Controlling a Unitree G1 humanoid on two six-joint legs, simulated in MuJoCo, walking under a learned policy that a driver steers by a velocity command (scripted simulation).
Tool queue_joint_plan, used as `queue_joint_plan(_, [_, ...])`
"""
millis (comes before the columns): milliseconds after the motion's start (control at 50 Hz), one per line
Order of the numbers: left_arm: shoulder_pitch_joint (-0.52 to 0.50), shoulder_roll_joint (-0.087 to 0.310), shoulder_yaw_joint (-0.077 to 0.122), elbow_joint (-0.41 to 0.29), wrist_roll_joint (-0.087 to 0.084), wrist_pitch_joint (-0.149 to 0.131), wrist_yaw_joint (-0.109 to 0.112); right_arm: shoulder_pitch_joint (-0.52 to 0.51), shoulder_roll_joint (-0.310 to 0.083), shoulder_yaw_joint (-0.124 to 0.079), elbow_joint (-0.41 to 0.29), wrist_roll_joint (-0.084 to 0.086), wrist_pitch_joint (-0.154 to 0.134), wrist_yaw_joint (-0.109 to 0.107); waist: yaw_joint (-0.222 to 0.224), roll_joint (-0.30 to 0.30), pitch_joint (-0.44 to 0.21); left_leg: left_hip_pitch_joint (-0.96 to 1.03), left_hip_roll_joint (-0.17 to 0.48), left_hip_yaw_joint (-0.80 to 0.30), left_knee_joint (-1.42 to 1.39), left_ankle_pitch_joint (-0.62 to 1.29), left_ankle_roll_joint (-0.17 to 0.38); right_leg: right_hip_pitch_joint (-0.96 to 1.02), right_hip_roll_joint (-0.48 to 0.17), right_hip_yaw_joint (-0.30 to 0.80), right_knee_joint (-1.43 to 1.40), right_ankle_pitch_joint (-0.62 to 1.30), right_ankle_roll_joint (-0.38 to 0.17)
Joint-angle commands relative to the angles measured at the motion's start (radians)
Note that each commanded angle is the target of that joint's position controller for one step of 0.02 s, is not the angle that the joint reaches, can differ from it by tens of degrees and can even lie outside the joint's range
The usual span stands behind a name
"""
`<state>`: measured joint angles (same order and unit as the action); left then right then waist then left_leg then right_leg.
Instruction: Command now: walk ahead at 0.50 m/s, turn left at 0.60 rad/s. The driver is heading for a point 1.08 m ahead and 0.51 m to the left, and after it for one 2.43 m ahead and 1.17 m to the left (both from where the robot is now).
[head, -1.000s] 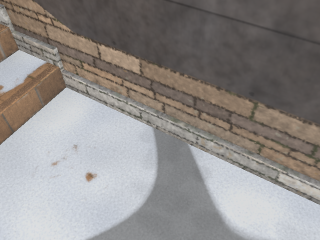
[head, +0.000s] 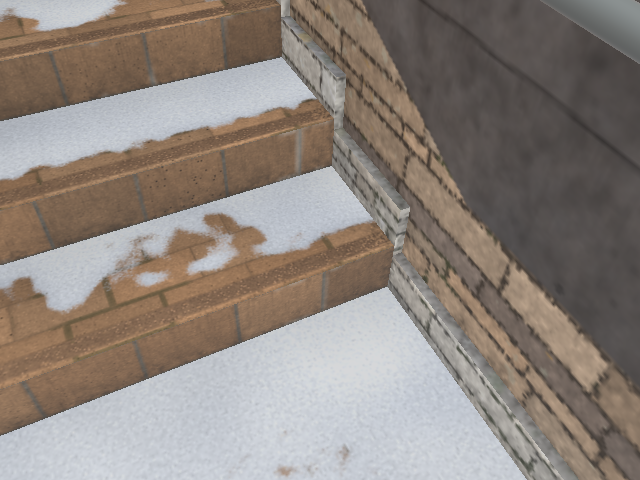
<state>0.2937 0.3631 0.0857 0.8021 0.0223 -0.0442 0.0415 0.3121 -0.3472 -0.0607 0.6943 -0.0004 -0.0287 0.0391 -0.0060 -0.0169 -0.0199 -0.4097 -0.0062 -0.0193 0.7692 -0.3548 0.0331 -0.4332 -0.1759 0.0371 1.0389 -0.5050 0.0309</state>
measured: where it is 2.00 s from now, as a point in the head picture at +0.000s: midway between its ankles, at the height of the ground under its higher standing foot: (117, 310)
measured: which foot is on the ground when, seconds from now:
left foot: down 0.00-0.34, up 0.36-0.74, down 0.76-1.00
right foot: up 0.00-0.30, down 0.32-0.76, up 0.78-1.00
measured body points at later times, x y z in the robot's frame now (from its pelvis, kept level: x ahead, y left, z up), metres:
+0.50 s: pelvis +0.25 +0.03 +0.04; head +0.29 +0.02 +0.49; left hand +0.24 +0.33 -0.06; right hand +0.44 -0.21 -0.08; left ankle +0.20 +0.14 -0.63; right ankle +0.29 -0.09 -0.71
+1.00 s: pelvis +0.47 +0.21 +0.04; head +0.50 +0.25 +0.48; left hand +0.43 +0.49 -0.09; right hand +0.70 +0.02 -0.07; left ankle +0.46 +0.24 -0.71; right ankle +0.61 +0.08 -0.64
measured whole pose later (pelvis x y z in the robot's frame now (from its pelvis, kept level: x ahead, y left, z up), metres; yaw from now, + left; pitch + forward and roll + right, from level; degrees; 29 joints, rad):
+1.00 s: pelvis +0.47 +0.21 +0.04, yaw +36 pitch +1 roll -1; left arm 0.17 0.28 0.03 0.75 0.05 -0.03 -0.02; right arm 0.29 -0.28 -0.05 0.77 -0.01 -0.04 0.02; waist -0.02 -0.03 0.08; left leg -0.21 -0.14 -0.07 0.35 -0.15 0.13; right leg -0.56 -0.10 0.01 0.98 -0.26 0.02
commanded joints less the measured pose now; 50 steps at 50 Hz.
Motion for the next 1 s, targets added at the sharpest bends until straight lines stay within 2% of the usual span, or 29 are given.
queue_joint_plan(20, [-0.19,0.022,-0.03,-0.231,-0.068,-0.082,-0.004,0.063,-0.216,-0.041,-0.057,0.01,-0.069,0.017,0.0,0.218,0.109,0.323,0.434,-1.13,-0.717,-0.575,0.33,-0.738,0.072,0.103,0.435,0.076,-0.065])
queue_joint_plan(40, [-0.142,0.077,-0.017,-0.181,-0.043,-0.086,-0.001,0.013,-0.153,-0.025,-0.056,0.011,-0.062,0.012,0.013,0.129,0.106,0.253,0.365,-0.889,-0.619,-0.409,0.268,-0.614,0.041,0.108,0.325,0.192,-0.061])
queue_joint_plan(80, [-0.09,0.127,0.006,-0.135,0.003,-0.076,0.001,-0.048,-0.12,-0.015,-0.052,-0.01,-0.036,-0.01,0.049,0.191,0.087,0.129,0.194,-0.487,-0.55,-0.1,0.191,-0.356,0.044,0.072,0.066,0.273,-0.032])
queue_joint_plan(120, [-0.162,0.094,-0.006,-0.132,0.007,-0.074,-0.017,-0.024,-0.097,-0.011,-0.032,-0.007,-0.032,-0.037,0.013,0.195,0.067,0.091,0.124,-0.309,-0.534,0.146,0.17,-0.191,0.096,0.004,-0.147,0.354,-0.009])
queue_joint_plan(160, [-0.243,0.01,-0.043,-0.156,-0.017,-0.073,-0.028,0.039,-0.112,-0.022,-0.005,0.013,-0.028,-0.053,-0.018,0.17,0.071,0.103,0.095,-0.264,-0.51,0.19,0.17,-0.082,0.165,-0.037,-0.363,0.384,0.017])
queue_joint_plan(220, [-0.293,0.025,-0.043,-0.172,-0.041,-0.076,-0.045,0.081,-0.135,-0.039,0.02,0.029,-0.028,-0.058,-0.044,0.15,0.069,0.189,0.15,-0.359,-0.501,0.121,0.169,-0.012,0.18,-0.004,-0.537,0.456,0.035])
queue_joint_plan(240, [-0.281,-0.031,-0.055,-0.163,-0.001,-0.021,-0.054,0.097,-0.152,-0.044,0.047,-0.03,-0.031,-0.031,-0.049,0.194,0.061,0.209,0.122,-0.347,-0.488,0.23,0.161,0.024,0.183,-0.077,-0.516,0.457,0.023])
queue_joint_plan(260, [-0.255,0.014,-0.043,-0.173,-0.003,-0.004,-0.048,0.108,-0.131,-0.043,0.05,-0.033,-0.039,-0.02,-0.047,0.188,0.064,0.226,0.117,-0.371,-0.443,0.293,0.146,0.057,0.187,-0.07,-0.535,0.425,0.011])
queue_joint_plan(300, [-0.111,0.064,-0.022,-0.152,0.015,-0.011,-0.03,0.077,-0.12,-0.043,0.05,-0.019,-0.05,-0.014,0.04,0.134,-0.019,0.204,0.073,-0.356,-0.25,0.495,0.111,0.274,0.187,-0.064,-0.605,0.335,-0.031])
queue_joint_plan(320, [0.026,0.13,-0.003,-0.138,0.039,-0.028,-0.016,0.055,-0.084,-0.036,0.036,0.001,-0.057,-0.014,0.106,0.021,-0.109,0.142,0.02,-0.291,-0.031,0.445,0.088,0.438,0.045,0.085,-0.658,0.196,-0.081])
queue_joint_plan(340, [0.136,0.223,0.017,-0.136,0.065,-0.032,-0.008,0.056,0.004,-0.012,-0.01,0.025,-0.06,-0.021,0.131,-0.189,-0.202,-0.098,-0.098,-0.165,0.243,0.109,0.056,0.655,-0.194,0.456,-0.785,-0.176,-0.16])
queue_joint_plan(360, [0.1,0.211,0.026,-0.109,0.044,-0.023,-0.005,0.065,-0.026,-0.011,-0.024,0.003,-0.049,-0.024,0.077,-0.315,-0.171,-0.289,-0.111,-0.126,0.368,-0.175,0.066,0.63,-0.299,0.766,-0.88,-0.285,-0.235])
queue_joint_plan(380, [0.032,0.114,0.007,-0.122,0.028,-0.021,-0.013,0.028,-0.073,-0.021,0.001,-0.016,-0.034,-0.026,0.052,-0.156,-0.042,-0.33,-0.032,-0.146,0.398,-0.128,0.079,0.55,-0.266,0.626,-0.853,-0.266,-0.226])
queue_joint_plan(420, [-0.006,0.032,-0.011,-0.108,0.011,-0.022,-0.017,-0.023,-0.068,-0.025,0.015,-0.025,-0.023,-0.006,0.041,-0.087,0.03,-0.267,0.017,-0.12,0.3,-0.035,0.061,0.441,-0.155,0.328,-0.847,0.092,-0.17])
queue_joint_plan(460, [0.011,0.038,-0.007,-0.085,0.021,-0.029,-0.013,-0.028,-0.042,-0.022,0.011,-0.04,-0.003,0.011,0.034,-0.124,0.035,-0.239,0.021,-0.083,0.287,-0.01,0.031,0.415,-0.097,0.167,-0.834,0.347,-0.143])
queue_joint_plan(500, [0.038,0.05,-0.001,-0.068,0.006,-0.032,-0.02,-0.069,-0.016,-0.016,-0.019,-0.039,0.001,0.026,0.034,-0.135,0.035,-0.291,0.024,-0.065,0.26,0.043,0.016,0.431,-0.108,0.099,-0.836,0.459,-0.154])
queue_joint_plan(600, [-0.005,0.034,0.004,-0.058,-0.009,-0.05,-0.036,-0.245,0.004,0.003,-0.086,-0.04,0.011,0.056,0.037,-0.136,0.055,-0.164,0.056,0.019,0.008,0.28,0.005,0.311,-0.039,-0.144,-0.89,0.479,-0.108])
queue_joint_plan(620, [-0.004,0.033,-0.001,-0.047,-0.009,-0.061,-0.033,-0.279,0.0,0.007,-0.105,-0.052,0.017,0.067,0.039,-0.137,0.071,-0.101,0.056,0.032,-0.056,0.307,0.01,0.265,-0.048,-0.167,-0.909,0.464,-0.102])
queue_joint_plan(640, [0.011,0.067,0.006,-0.031,-0.01,-0.068,-0.035,-0.3,0.004,0.01,-0.108,-0.047,0.02,0.067,0.04,-0.126,0.077,-0.048,0.051,0.063,-0.087,0.307,0.017,0.248,-0.059,-0.171,-0.927,0.435,-0.104])
queue_joint_plan(680, [0.017,0.104,0.013,-0.014,-0.006,-0.052,-0.042,-0.267,-0.018,0.003,-0.088,-0.041,0.019,0.063,0.009,-0.085,0.093,-0.048,0.043,0.075,-0.122,0.264,0.042,0.319,-0.094,-0.193,-0.849,0.582,-0.103])
queue_joint_plan(720, [0.05,0.112,0.01,-0.008,-0.006,-0.034,-0.042,-0.187,-0.032,-0.002,-0.065,-0.062,0.006,0.04,-0.024,-0.066,0.03,0.062,-0.031,0.115,-0.175,0.174,0.086,0.389,-0.099,-0.243,-0.611,0.958,-0.092])
queue_joint_plan(740, [0.072,0.117,0.008,-0.006,-0.004,-0.024,-0.043,-0.055,-0.056,-0.018,-0.019,-0.07,-0.003,0.026,-0.076,-0.017,-0.064,0.232,-0.086,0.125,-0.216,0.17,0.112,0.355,-0.06,-0.273,-0.385,1.009,-0.078])
queue_joint_plan(760, [0.095,0.072,-0.009,-0.022,0.011,-0.021,-0.04,0.09,-0.125,-0.042,0.015,-0.087,-0.01,0.01,-0.132,0.079,-0.165,0.424,0.023,-0.046,-0.253,0.048,0.141,0.211,-0.046,-0.278,-0.091,0.765,-0.055])
queue_joint_plan(780, [0.149,-0.042,-0.037,-0.105,0.004,-0.017,-0.051,0.055,-0.251,-0.065,-0.026,-0.073,-0.007,-0.005,-0.05,0.388,-0.253,0.697,0.326,-0.584,-0.366,0.027,0.288,-0.204,0.132,-0.248,0.27,-0.066,0.0])
queue_joint_plan(800, [0.072,0.059,-0.018,-0.1,0.015,-0.018,-0.043,0.053,-0.234,-0.07,-0.05,-0.032,0.003,-0.014,-0.094,0.266,-0.257,0.676,0.324,-0.75,-0.495,0.067,0.302,-0.289,0.143,-0.039,0.334,-0.035,-0.021])
queue_joint_plan(820, [0.008,0.085,-0.011,-0.099,0.008,-0.015,-0.042,0.02,-0.184,-0.058,-0.031,-0.012,0.005,-0.026,-0.078,0.141,-0.142,0.578,0.289,-0.552,-0.471,0.155,0.266,-0.288,0.082,0.0,0.278,0.097,-0.033])
queue_joint_plan(840, [-0.002,0.061,-0.02,-0.095,0.001,-0.022,-0.039,-0.005,-0.14,-0.045,-0.019,-0.013,0.006,-0.028,-0.046,0.08,-0.053,0.464,0.24,-0.444,-0.47,0.312,0.239,-0.242,0.057,-0.008,0.189,0.168,-0.034])
queue_joint_plan(920, [0.061,0.018,-0.031,-0.055,0.037,0.007,-0.049,-0.064,-0.091,-0.025,-0.016,-0.021,-0.025,-0.022,0.04,0.049,-0.058,0.296,0.151,-0.275,-0.478,0.765,0.202,-0.066,0.07,-0.03,0.044,0.175,-0.014])
queue_joint_plan(1000, [-0.051,-0.034,-0.046,-0.072,0.023,0.015,-0.061,0.013,-0.081,-0.025,0.04,-0.003,-0.034,-0.022,0.003,0.083,-0.036,0.305,0.108,-0.217,-0.516,0.69,0.163,-0.113,0.093,-0.053,-0.117,0.337,-0.008])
